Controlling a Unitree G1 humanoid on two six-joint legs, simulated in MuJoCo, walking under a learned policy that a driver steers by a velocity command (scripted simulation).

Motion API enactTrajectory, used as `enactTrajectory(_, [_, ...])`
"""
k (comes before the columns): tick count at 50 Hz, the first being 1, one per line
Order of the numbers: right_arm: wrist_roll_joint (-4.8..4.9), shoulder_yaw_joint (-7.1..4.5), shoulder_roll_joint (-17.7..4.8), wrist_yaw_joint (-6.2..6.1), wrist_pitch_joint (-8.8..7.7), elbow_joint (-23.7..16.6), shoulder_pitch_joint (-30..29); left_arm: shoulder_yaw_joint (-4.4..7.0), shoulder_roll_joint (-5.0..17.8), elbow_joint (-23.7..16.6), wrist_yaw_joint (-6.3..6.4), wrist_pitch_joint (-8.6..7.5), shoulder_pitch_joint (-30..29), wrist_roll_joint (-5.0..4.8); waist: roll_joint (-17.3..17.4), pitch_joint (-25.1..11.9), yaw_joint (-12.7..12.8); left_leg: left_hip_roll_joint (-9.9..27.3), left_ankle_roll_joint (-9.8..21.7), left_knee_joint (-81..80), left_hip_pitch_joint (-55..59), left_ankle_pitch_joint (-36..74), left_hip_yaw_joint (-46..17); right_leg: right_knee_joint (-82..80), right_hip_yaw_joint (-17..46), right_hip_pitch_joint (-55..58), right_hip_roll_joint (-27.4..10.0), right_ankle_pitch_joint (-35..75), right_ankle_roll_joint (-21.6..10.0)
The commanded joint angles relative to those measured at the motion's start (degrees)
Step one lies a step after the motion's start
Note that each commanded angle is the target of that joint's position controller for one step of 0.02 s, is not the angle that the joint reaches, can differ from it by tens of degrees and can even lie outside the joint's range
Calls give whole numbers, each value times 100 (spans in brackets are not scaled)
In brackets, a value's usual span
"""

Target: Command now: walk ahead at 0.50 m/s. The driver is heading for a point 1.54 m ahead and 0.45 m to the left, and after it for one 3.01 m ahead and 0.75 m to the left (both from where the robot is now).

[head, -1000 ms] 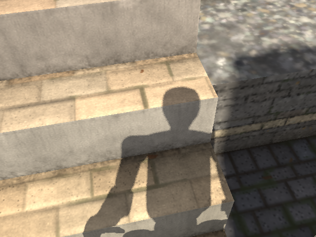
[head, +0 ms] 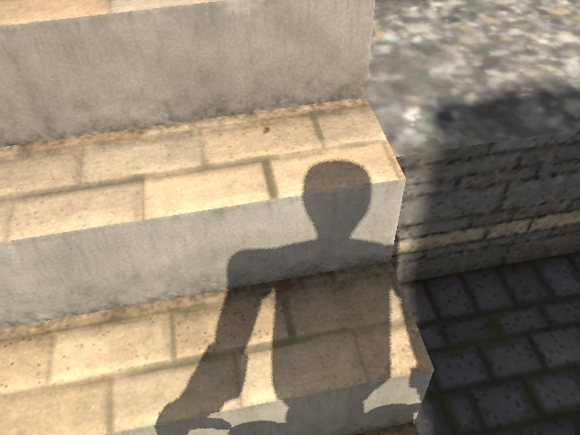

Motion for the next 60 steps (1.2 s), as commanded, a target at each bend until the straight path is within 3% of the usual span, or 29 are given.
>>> enactTrajectory(1, [0, -59, -335, 2, -59, -264, 173, 119, 562, -325, 14, -68, -154, -1, -29, -135, -1, 610, -41, -190, -158, 1461, -338, -161, 143, 233, -187, 475, -77])
enactTrajectory(34, [8, -23, -335, -57, -97, -303, 201, 162, 582, -208, 11, -37, -159, -9, -8, -131, 36, 620, -76, -165, -214, 1438, -382, -209, 132, 331, -185, 517, -86])
enactTrajectory(35, [-13, -24, -308, -60, -102, -343, 68, 160, 563, -244, 17, -41, -255, 22, -4, 2, 50, 646, -45, -49, -272, 1623, -383, -151, 145, 258, -205, 640, -99])
enactTrajectory(36, [17, -23, -331, -60, -101, -301, 248, 159, 571, -202, 12, -37, -127, -12, -15, -254, 27, 627, -72, -130, -172, 1493, -381, -187, 125, 366, -187, 519, -91])
enactTrajectory(42, [-13, -23, -303, -61, -100, -345, 68, 161, 564, -228, 16, -39, -263, 23, -2, 6, 53, 643, -49, -53, -281, 1611, -387, -152, 142, 269, -209, 635, -98])
enactTrajectory(43, [16, -23, -327, -60, -99, -302, 248, 159, 572, -186, 11, -35, -135, -12, -14, -250, 29, 624, -75, -135, -181, 1480, -385, -189, 122, 377, -190, 512, -91])
enactTrajectory(50, [-13, -25, -299, -60, -100, -344, 70, 161, 562, -215, 15, -39, -272, 23, -3, 10, 54, 642, -50, -60, -288, 1598, -389, -157, 139, 278, -212, 628, -98])
enactTrajectory(51, [15, -25, -324, -59, -99, -302, 249, 159, 569, -173, 10, -36, -143, -12, -14, -244, 31, 623, -77, -142, -188, 1467, -387, -194, 119, 384, -193, 506, -91])
enactTrajectory(59, [-14, -27, -297, -58, -100, -342, 74, 161, 562, -204, 14, -40, -276, 23, -3, 12, 55, 641, -51, -65, -292, 1591, -389, -161, 134, 283, -214, 622, -97])
enactTrajectory(60, [15, -28, -322, -57, -99, -300, 253, 159, 570, -164, 9, -36, -146, -12, -14, -243, 32, 622, -78, -147, -192, 1460, -388, -198, 114, 388, -195, 500, -89])
Keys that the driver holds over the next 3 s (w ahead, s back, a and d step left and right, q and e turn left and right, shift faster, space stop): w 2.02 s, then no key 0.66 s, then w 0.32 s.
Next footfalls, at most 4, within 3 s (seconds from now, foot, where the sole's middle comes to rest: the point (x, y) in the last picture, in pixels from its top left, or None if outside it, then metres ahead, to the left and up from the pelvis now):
none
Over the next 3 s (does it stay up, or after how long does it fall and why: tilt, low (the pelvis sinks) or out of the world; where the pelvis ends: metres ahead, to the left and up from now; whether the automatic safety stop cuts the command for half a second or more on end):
stays up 0.00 -0.01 0.00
